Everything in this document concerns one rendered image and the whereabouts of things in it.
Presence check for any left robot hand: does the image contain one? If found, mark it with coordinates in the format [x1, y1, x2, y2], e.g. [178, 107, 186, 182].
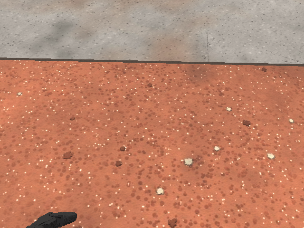
[26, 212, 77, 228]

